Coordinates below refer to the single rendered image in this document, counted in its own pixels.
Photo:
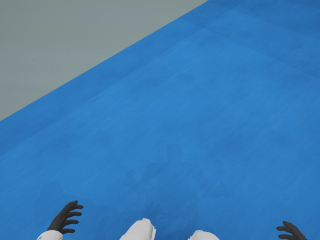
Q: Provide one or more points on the robot left thigh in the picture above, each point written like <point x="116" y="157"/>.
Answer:
<point x="140" y="230"/>

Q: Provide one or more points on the left robot hand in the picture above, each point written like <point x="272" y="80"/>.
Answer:
<point x="60" y="221"/>

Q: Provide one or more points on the right robot hand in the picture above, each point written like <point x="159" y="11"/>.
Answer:
<point x="292" y="229"/>

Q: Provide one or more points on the left robot shin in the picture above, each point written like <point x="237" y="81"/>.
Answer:
<point x="147" y="220"/>

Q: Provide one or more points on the robot left forearm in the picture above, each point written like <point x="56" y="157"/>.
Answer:
<point x="51" y="235"/>

